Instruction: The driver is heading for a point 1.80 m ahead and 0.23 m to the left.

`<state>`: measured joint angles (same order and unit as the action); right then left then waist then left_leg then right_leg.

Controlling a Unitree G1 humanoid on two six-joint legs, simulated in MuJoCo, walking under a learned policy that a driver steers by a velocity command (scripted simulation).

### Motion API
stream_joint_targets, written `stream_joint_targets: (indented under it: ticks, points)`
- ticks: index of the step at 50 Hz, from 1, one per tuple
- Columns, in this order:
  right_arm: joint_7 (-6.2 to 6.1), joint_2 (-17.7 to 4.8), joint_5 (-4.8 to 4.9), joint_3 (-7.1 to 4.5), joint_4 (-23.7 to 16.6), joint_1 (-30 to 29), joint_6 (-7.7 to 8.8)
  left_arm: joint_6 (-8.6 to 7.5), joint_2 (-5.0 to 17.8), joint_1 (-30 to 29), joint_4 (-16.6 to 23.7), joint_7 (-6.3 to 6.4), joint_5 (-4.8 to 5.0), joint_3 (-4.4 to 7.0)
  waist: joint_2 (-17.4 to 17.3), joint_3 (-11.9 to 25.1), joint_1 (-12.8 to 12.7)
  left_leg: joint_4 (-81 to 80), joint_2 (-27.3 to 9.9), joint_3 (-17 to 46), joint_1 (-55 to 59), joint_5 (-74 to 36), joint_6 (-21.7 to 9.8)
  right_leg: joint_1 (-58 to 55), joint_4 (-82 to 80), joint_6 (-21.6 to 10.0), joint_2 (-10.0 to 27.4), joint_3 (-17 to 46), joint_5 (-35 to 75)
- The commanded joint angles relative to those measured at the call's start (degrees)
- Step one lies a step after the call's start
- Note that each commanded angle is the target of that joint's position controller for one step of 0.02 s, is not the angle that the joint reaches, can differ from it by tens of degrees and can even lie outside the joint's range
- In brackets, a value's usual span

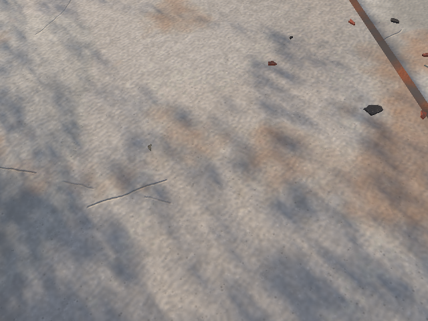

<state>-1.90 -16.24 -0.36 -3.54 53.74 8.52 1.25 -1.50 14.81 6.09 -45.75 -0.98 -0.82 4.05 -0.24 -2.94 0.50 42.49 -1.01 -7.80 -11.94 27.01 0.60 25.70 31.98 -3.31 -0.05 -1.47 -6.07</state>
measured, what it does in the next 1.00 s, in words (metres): steps on the spot: left foot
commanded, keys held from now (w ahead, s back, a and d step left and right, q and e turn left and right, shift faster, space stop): no key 1.00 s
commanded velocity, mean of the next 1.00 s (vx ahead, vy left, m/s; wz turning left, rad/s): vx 0.02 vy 0.00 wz -0.05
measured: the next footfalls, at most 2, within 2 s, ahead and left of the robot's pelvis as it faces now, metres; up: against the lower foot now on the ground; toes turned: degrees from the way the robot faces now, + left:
left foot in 0.30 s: +0.08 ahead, +0.15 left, +0.00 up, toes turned -1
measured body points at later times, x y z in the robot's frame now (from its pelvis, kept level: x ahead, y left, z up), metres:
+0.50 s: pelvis +0.05 +0.02 +0.01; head +0.06 +0.03 +0.46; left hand +0.17 +0.27 -0.12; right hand +0.10 -0.24 -0.13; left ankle +0.04 +0.15 -0.73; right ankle +0.09 -0.09 -0.73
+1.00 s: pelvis +0.07 +0.03 +0.01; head +0.08 +0.03 +0.46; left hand +0.15 +0.29 -0.13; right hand +0.10 -0.22 -0.14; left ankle +0.04 +0.15 -0.73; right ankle +0.09 -0.09 -0.73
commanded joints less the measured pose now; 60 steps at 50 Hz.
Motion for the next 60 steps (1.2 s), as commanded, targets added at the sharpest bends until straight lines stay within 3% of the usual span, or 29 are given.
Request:
stream_joint_targets:
  ticks: [1, 2, 3, 4, 6, 9, 12, 14, 15, 16, 17, 18, 20, 22, 30, 43, 60]
  points:
    - [1.36, -5.69, 1.16, -0.71, -2.66, 3.63, 0.25, -0.42, 7.09, 7.54, 1.98, 0.75, -0.09, 1.02, 8.70, 20.31, -2.22, 26.91, -0.37, 11.89, -15.92, 12.68, 1.57, -28.47, -7.54, -18.27, 20.67, 24.78, 39.71]
    - [1.03, -5.61, 1.81, -0.79, -3.00, 0.88, -0.36, -0.56, 6.44, 4.41, 2.09, 0.74, 0.38, 0.82, 5.95, 15.02, -1.76, 25.46, -1.79, 11.22, -18.81, 10.45, 1.33, -24.44, -8.58, -15.16, 17.75, 20.31, 30.85]
    - [0.30, -5.74, 1.32, -1.05, -2.52, -0.27, -1.08, -0.46, 6.54, 2.25, 2.19, 0.83, 0.49, 0.73, 2.89, 11.70, -1.20, 21.90, -2.77, 11.03, -18.92, 7.54, 1.60, -19.90, -10.70, -12.85, 15.91, 18.32, 22.82]
    - [-0.33, -6.43, 0.87, -1.43, -2.31, -0.52, -1.81, -0.28, 6.75, 0.42, 2.15, 1.18, 0.40, 0.74, 3.74, 10.11, -0.08, 18.27, -3.42, 10.99, -16.01, 4.37, 2.02, -15.30, -12.56, -11.62, 14.50, 16.60, 17.58]
    - [-0.85, -4.90, 0.81, -1.20, -1.06, 1.35, -2.51, 0.15, 7.18, -1.00, 1.77, 1.62, -0.40, 0.91, 6.37, 9.54, 0.97, 12.08, -2.44, 9.62, -10.85, 0.94, 2.79, -10.94, -14.39, -10.89, 12.48, 14.10, 13.33]
    - [-1.09, -3.68, 0.88, -0.81, -0.04, 1.26, -2.53, 0.32, 7.04, -1.22, 0.83, 2.20, -0.45, 0.83, 7.04, 10.48, 0.39, 3.48, -2.06, 8.85, -5.92, -3.70, 2.84, -10.06, -15.62, -10.23, 11.56, 12.55, 7.42]
    - [-0.63, -3.68, 0.70, -0.78, 0.95, 1.16, -2.39, 0.76, 6.57, -2.03, -0.18, 2.53, -0.10, 0.40, 7.01, 9.36, 0.68, -4.94, -1.65, 7.93, -1.97, -9.07, 1.96, -9.13, -16.23, -8.58, 10.81, 12.50, -3.64]
    - [-0.01, -3.21, -0.02, -0.64, 2.33, 2.85, -2.15, 1.13, 5.49, -1.98, -1.16, 2.52, 0.67, -0.08, 6.20, 7.68, 2.04, -15.39, -0.80, 6.56, 3.36, -16.21, 0.16, -6.62, -15.57, -5.28, 8.61, 11.26, -13.21]
    - [0.23, -4.18, -0.91, -0.60, 2.37, 2.89, -2.00, 1.04, 4.26, 0.06, -2.19, 2.34, 0.51, -0.49, 4.16, 6.59, 1.51, -18.32, -3.31, 9.34, 5.06, -19.10, -1.24, -5.13, -14.58, -2.37, 6.94, 10.39, -16.87]
    - [0.20, -7.08, -1.12, -0.91, 1.94, 2.48, -1.85, 0.93, 4.05, 1.32, -2.53, 2.14, -0.11, -0.48, -0.66, 5.02, -0.52, -19.97, -7.81, 13.61, 3.36, -19.02, -3.15, -4.54, -10.87, 0.00, 3.73, 7.40, -18.24]
    - [0.38, -7.22, -0.42, -0.94, 2.80, 0.49, -1.53, 0.98, 2.42, 1.39, -2.15, 2.16, -0.16, -0.59, -8.52, 3.50, -2.94, -22.26, -7.94, 14.90, -6.13, -6.17, -5.07, -10.37, -9.60, 2.01, 0.18, 2.82, -13.24]
    - [0.62, -4.43, -0.50, -0.18, 2.20, -1.61, -0.81, 1.05, 3.48, -0.85, -2.47, 2.27, -0.49, -0.50, -8.00, 2.38, -2.18, -24.90, -6.81, 14.74, -10.73, -0.64, -4.15, -15.74, -7.59, 2.59, 0.46, 2.91, -8.33]
    - [0.68, -4.54, -0.84, 0.10, 2.62, -2.26, 0.40, 1.45, 4.16, -0.85, -3.41, 2.65, -0.10, -0.13, -6.76, 2.00, -2.31, -25.24, -5.32, 13.06, -11.59, -2.98, -1.59, -18.40, -6.72, 1.41, 1.38, 3.66, -4.31]
    - [0.55, -4.65, -0.32, 0.20, 3.53, -0.34, 1.10, 1.58, 4.56, -0.23, -4.59, 2.56, -0.03, 0.01, -4.28, 2.24, -1.56, -23.42, -4.44, 11.91, -8.18, -8.14, -1.01, -17.17, -7.29, 0.60, 1.91, 4.38, -2.11]
    - [0.00, -3.66, 0.07, 0.70, 5.45, 3.41, 0.24, 1.32, 4.07, 0.09, -8.68, 2.41, 0.56, -0.02, 0.21, 3.72, 0.11, -20.36, -2.83, 9.98, -1.97, -17.94, -1.86, -16.62, -7.06, 1.20, 2.04, 3.99, 4.79]
    - [0.11, -2.71, 0.07, 1.10, 6.65, 4.05, -0.41, 1.81, 4.72, 0.68, -13.61, 3.16, 0.80, -0.26, -0.18, 3.02, -0.27, -20.58, -1.71, 8.78, -0.75, -20.41, -1.74, -17.49, -6.84, 1.37, 2.32, 3.87, 6.15]
    - [-0.27, -1.69, 0.01, 1.74, 7.85, 7.64, -0.32, 2.02, 3.84, 1.56, -16.95, 3.35, 0.83, -0.73, 0.12, 1.45, -0.58, -21.44, -1.08, 8.32, -1.99, -16.37, -1.59, -16.73, -7.60, 1.71, 2.06, 3.52, 2.63]
Velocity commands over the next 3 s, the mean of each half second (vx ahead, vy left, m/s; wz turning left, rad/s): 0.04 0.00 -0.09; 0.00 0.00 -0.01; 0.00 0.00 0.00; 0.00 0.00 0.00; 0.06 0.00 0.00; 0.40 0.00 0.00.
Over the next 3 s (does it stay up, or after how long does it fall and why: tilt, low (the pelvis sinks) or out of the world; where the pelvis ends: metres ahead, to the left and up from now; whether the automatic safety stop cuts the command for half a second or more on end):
stays up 0.30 0.00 0.00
